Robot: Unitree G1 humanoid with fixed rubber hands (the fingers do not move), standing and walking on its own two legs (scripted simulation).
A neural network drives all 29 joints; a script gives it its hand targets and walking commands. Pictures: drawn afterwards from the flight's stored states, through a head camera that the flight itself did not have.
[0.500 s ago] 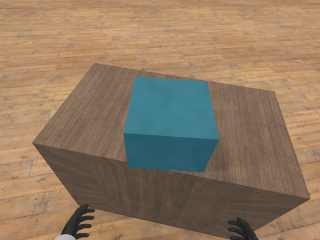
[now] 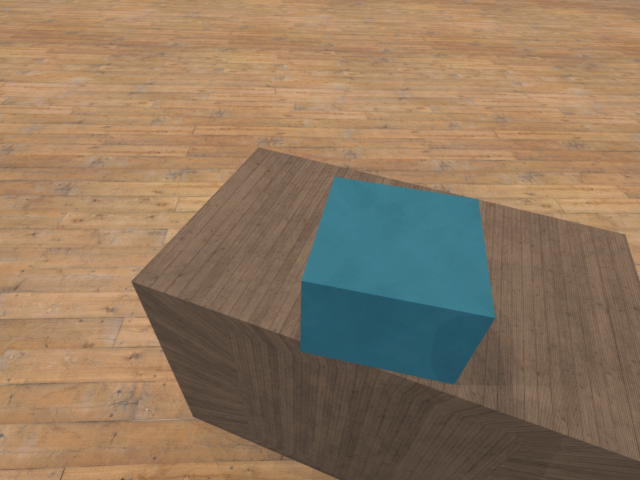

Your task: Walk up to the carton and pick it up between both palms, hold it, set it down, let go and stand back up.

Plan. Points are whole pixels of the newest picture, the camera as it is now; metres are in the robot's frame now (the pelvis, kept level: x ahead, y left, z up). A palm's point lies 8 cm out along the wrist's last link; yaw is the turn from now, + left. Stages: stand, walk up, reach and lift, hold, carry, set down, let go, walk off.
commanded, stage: stand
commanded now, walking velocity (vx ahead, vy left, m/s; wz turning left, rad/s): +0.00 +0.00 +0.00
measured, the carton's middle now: (390, 274) +0.46 -0.10 -0.02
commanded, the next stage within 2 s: none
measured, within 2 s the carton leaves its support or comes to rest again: neither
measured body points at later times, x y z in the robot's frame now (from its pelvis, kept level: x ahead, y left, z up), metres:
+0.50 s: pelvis -0.01 +0.00 +0.00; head -0.03 +0.01 +0.45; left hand -0.06 +0.19 -0.17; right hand -0.03 -0.20 -0.16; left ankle +0.00 +0.11 -0.74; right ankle -0.05 -0.12 -0.74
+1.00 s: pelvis -0.01 -0.01 +0.00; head -0.02 +0.00 +0.45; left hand -0.08 +0.18 -0.17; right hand -0.03 -0.21 -0.16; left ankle +0.00 +0.11 -0.74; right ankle -0.05 -0.12 -0.74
